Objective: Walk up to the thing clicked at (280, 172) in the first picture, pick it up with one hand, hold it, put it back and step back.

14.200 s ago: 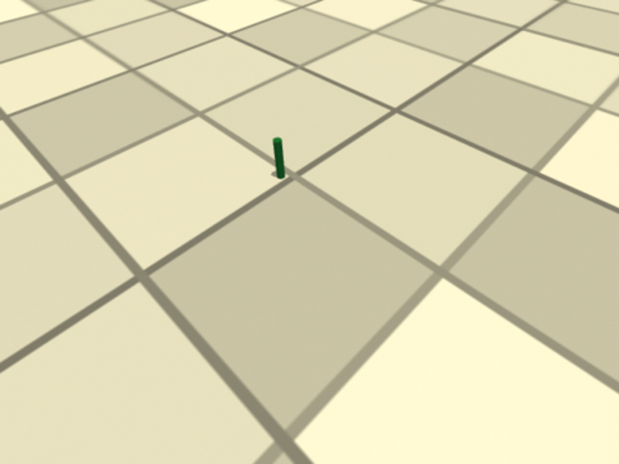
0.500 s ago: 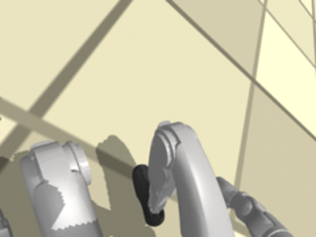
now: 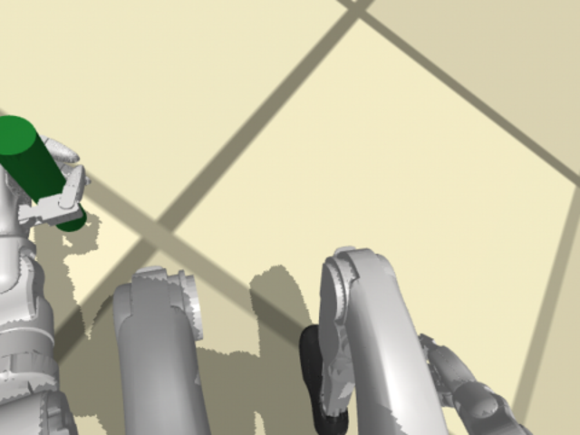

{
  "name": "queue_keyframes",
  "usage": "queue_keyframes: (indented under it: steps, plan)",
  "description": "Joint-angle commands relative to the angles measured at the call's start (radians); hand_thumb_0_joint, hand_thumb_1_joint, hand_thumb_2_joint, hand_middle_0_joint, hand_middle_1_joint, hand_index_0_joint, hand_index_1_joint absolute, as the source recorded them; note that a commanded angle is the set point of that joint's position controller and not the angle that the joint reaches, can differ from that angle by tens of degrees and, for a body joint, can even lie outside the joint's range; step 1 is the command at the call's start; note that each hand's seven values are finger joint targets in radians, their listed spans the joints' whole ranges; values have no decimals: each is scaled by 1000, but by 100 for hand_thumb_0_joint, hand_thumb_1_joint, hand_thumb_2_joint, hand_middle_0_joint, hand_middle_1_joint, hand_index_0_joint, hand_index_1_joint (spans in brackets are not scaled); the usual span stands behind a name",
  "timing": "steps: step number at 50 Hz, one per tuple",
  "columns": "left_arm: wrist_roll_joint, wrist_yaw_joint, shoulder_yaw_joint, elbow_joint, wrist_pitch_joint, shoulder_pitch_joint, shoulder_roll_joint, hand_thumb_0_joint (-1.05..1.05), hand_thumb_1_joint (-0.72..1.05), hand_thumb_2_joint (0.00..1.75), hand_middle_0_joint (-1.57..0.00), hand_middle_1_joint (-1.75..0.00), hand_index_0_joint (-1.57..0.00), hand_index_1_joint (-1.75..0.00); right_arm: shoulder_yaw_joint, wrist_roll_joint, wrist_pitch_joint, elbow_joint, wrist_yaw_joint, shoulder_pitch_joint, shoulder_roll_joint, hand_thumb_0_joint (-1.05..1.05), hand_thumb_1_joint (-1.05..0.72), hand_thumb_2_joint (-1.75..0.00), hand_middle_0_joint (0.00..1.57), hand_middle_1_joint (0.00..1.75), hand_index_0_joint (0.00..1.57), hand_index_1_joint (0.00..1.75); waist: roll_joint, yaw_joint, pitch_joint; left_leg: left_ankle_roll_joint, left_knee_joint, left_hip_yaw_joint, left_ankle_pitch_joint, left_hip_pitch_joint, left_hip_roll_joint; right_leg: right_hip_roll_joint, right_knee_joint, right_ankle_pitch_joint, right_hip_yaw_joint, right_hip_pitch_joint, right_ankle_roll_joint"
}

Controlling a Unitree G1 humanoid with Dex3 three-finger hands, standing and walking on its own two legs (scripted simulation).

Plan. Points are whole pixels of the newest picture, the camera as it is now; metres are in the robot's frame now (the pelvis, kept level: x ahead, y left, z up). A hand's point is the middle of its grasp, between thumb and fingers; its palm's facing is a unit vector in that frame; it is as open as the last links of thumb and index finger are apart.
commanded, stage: settle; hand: left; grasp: from the side
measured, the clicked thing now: (47, 186) +0.42 +0.29 -0.06
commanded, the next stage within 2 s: lift in 0.98 s
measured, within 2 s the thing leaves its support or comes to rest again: neither
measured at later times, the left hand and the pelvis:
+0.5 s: hand (59, 159) +0.42 +0.26 +0.01, palm faces +0.18 -0.98 -0.04, open 5.3 cm; pelvis +0.01 -0.01 +0.03, yaw +4 degrees
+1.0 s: hand (52, 146) +0.42 +0.26 +0.04, palm faces +0.19 -0.98 -0.03, open 5.3 cm; pelvis +0.00 -0.01 +0.06, yaw +5 degrees
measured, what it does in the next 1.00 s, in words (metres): rises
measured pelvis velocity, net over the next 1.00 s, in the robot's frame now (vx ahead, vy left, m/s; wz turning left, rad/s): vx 0.00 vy -0.01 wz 0.09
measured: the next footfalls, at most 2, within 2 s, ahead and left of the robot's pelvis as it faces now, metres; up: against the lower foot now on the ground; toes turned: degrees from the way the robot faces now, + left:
none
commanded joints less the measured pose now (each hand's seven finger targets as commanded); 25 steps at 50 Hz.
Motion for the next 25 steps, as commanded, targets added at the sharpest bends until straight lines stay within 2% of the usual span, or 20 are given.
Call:
queue_keyframes:
  steps: [1, 2, 3, 6, 7, 9, 10, 12, 15, 17, 18, 19, 21, 23, 25]
  plan:
    - [-36, -14, 53, -249, -55, -296, 172, 0, 61, 129, -135, -140, -134, -141, -126, 23, -10, -49, -28, 102, -254, 0, -87, -89, 20, 30, 20, 30, 284, -14, -650, 23, -334, 102, 59, 468, -2, 40, -231, 139, -76, 262, -90]
    - [-37, -21, 45, -255, -50, -317, 168, 0, 61, 130, -135, -140, -134, -141, -129, 27, -11, -50, -32, 103, -249, 0, -87, -89, 20, 30, 20, 30, 263, -21, -652, 28, -331, 112, 60, 446, -3, 39, -244, 142, -69, 287, -87]
    - [-35, -26, 46, -267, -48, -323, 174, 0, 59, 129, -135, -140, -134, -141, -132, 29, -14, -49, -33, 105, -244, 0, -87, -89, 20, 30, 20, 30, 256, -14, -657, 31, -334, 118, 53, 441, -5, 38, -251, 135, -62, 292, -86]
    - [-39, -41, 76, -242, -32, -284, 176, 0, 58, 131, -135, -141, -135, -142, -146, 38, -17, -37, -40, 124, -245, 0, -87, -89, 20, 30, 20, 30, 271, 3, -681, 24, -358, 119, 88, 491, -3, 31, -248, 150, -59, 287, -90]
    - [-43, -44, 71, -275, -29, -305, 167, 0, 60, 131, -135, -141, -135, -142, -146, 38, -19, -41, -40, 131, -235, 0, -87, -89, 20, 30, 20, 30, 270, 7, -715, 22, -353, 124, 127, 506, -2, 31, -250, 182, -55, 316, -89]
    - [-44, -52, 67, -269, -19, -307, 149, 0, 56, 132, -136, -143, -135, -144, -153, 42, -22, -45, -45, 131, -229, 0, -87, -89, 20, 30, 20, 30, 247, 2, -713, 29, -353, 135, 128, 492, -4, 28, -270, 186, -45, 331, -85]
    - [-41, -53, 75, -285, -16, -325, 171, 0, 54, 130, -137, -142, -137, -143, -155, 45, -25, -44, -47, 131, -226, 0, -87, -89, 20, 30, 20, 30, 250, 12, -723, 30, -359, 141, 119, 481, -5, 26, -273, 175, -38, 346, -86]
    - [-38, -58, 90, -268, -10, -314, 176, 0, 51, 130, -137, -142, -137, -143, -158, 48, -26, -40, -48, 135, -220, 0, -88, -89, 20, 30, 20, 30, 241, 17, -714, 31, -366, 145, 107, 479, -5, 26, -282, 159, -35, 343, -86]
    - [-45, -72, 88, -269, -4, -298, 152, 0, 56, 131, -137, -142, -136, -143, -169, 50, -30, -38, -53, 149, -218, 0, -87, -89, 20, 30, 20, 30, 233, 19, -732, 31, -371, 153, 127, 495, -5, 22, -297, 178, -27, 369, -84]
    - [-41, -75, 100, -261, 4, -287, 155, 0, 55, 131, -137, -142, -137, -143, -176, 51, -35, -38, -57, 156, -213, 0, -88, -89, 20, 30, 20, 30, 195, 22, -749, 37, -368, 159, 145, 490, -4, 22, -314, 197, -18, 400, -79]
    - [-40, -78, 92, -277, 4, -311, 159, 0, 54, 130, -138, -142, -137, -143, -173, 53, -36, -35, -58, 155, -208, 0, -88, -89, 20, 30, 20, 30, 205, 21, -743, 37, -374, 162, 145, 483, -3, 20, -315, 196, -13, 404, -79]
    - [-43, -78, 97, -276, 7, -313, 145, 0, 52, 130, -138, -142, -137, -143, -175, 52, -38, -39, -58, 159, -204, 0, -88, -89, 20, 30, 20, 30, 197, 23, -760, 36, -377, 161, 161, 500, -3, 21, -317, 210, -13, 407, -80]
    - [-43, -76, 103, -281, 11, -331, 148, 0, 50, 130, -138, -141, -138, -143, -182, 56, -41, -38, -60, 158, -206, 0, -88, -89, 20, 30, 20, 30, 224, 24, -743, 32, -398, 158, 133, 520, -2, 20, -321, 174, -16, 371, -86]
    - [-40, -78, 91, -264, 14, -325, 128, 0, 54, 130, -136, -139, -135, -141, -186, 57, -44, -35, -63, 149, -205, 0, -87, -89, 20, 30, 20, 30, 222, 26, -717, 32, -414, 155, 107, 527, -2, 19, -327, 147, -19, 341, -89]
    - [-36, -76, 102, -266, 10, -327, 142, 0, 54, 131, -138, -141, -137, -142, -190, 58, -47, -33, -65, 153, -205, 0, -87, -89, 20, 30, 20, 30, 229, 31, -710, 30, -428, 156, 96, 537, -3, 19, -333, 132, -16, 331, -92]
